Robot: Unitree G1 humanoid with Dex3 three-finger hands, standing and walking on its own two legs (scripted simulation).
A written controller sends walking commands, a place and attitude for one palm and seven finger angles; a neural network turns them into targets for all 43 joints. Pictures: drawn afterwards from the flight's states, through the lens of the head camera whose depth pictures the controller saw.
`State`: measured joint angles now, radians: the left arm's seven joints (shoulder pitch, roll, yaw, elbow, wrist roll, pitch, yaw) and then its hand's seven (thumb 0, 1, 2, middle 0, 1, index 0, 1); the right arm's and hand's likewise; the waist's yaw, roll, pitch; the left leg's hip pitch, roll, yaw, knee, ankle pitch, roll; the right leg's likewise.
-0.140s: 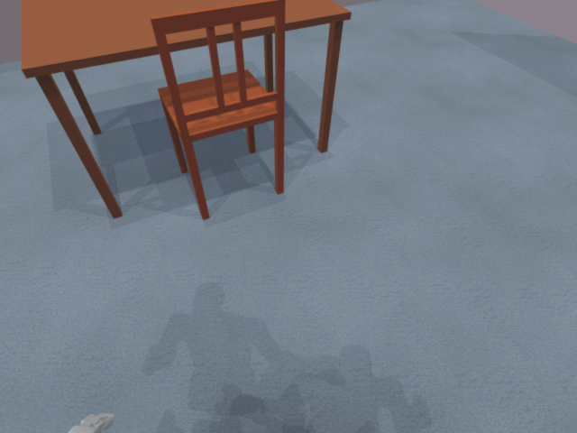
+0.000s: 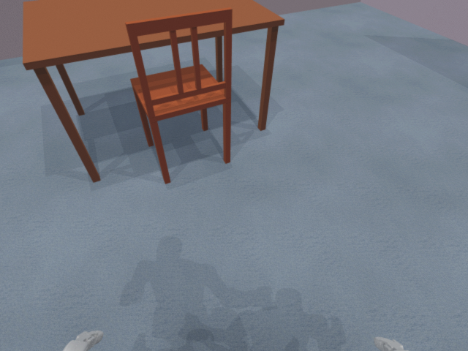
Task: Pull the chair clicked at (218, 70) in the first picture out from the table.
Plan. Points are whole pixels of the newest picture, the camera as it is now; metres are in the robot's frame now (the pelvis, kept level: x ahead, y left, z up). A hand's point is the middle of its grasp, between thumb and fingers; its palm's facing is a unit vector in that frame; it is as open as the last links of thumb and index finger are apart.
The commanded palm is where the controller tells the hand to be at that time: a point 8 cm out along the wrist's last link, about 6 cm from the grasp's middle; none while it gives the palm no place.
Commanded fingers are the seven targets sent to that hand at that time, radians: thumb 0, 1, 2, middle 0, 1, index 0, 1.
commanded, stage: stand and wait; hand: left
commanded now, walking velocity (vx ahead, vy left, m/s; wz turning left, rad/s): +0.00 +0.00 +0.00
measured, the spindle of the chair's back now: (176, 63) +1.19 +0.31 -0.09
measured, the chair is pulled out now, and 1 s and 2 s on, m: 0.00 0.00 0.00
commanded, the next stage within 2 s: look at it before walking up in 0.68 s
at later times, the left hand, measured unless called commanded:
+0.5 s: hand out of the picture +0.05 +0.24 -0.15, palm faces -0.03 -0.94 -0.33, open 7.4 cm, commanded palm none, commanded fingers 0.00 0.90 0.90 -0.20 -0.30 -0.20 -0.30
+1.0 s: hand out of the picture +0.06 +0.23 -0.15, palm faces -0.03 -0.94 -0.33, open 7.4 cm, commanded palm none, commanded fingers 0.00 0.90 0.90 -0.20 -0.30 -0.20 -0.30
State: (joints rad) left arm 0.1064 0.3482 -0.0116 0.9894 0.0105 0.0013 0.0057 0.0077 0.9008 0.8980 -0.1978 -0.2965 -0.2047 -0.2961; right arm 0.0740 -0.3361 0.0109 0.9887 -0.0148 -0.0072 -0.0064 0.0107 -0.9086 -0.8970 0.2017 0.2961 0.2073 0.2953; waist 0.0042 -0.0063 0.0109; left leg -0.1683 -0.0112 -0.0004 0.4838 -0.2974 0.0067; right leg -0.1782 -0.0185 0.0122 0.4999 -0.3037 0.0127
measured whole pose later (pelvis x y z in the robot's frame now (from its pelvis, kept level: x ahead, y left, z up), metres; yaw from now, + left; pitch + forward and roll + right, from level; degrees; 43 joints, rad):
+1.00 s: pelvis -0.03 -0.01 +0.01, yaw -1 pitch -2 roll +0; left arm 0.12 0.34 -0.01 1.08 0.01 -0.01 0.00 0.01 0.90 0.90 -0.20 -0.30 -0.21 -0.30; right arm 0.12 -0.33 0.01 1.11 -0.01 -0.01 0.00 0.01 -0.91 -0.90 0.20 0.30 0.21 0.30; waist 0.00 -0.01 0.02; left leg -0.14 0.01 0.00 0.38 -0.20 -0.01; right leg -0.16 0.00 0.01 0.40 -0.21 0.00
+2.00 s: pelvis +0.10 -0.04 +0.00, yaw -15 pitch +1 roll +0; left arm 0.45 0.13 0.02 1.07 0.03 -0.06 0.00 0.00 0.90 0.90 -0.20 -0.30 -0.20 -0.30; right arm 0.19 -0.19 -0.05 1.01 -0.02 -0.01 0.02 0.01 -0.91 -0.90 0.20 0.30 0.20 0.29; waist 0.03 0.00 0.02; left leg -0.60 0.12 0.07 1.03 -0.22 -0.05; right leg -0.08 0.05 0.02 0.37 -0.29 -0.05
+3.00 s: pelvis +0.47 -0.16 +0.00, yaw -36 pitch -1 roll -1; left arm 0.20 0.19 0.07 1.02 0.02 -0.07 0.02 -0.03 0.95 0.90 -0.20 -0.30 -0.21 -0.30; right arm 0.30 -0.13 -0.05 1.06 -0.03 -0.02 0.00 0.01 -0.91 -0.90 0.20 0.30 0.20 0.29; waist -0.04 0.02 0.04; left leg -0.53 0.18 0.07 1.10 -0.29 -0.04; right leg -0.23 0.04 -0.14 0.46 -0.22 -0.08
